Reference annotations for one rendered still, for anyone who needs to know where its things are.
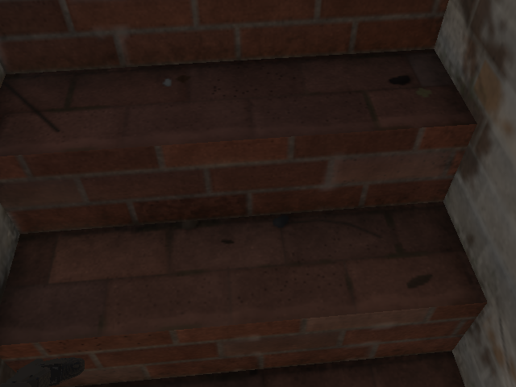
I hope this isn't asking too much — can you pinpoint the robot left hand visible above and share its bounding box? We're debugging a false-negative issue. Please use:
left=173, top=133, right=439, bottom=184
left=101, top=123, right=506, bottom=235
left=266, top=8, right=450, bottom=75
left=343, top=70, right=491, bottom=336
left=0, top=357, right=85, bottom=387

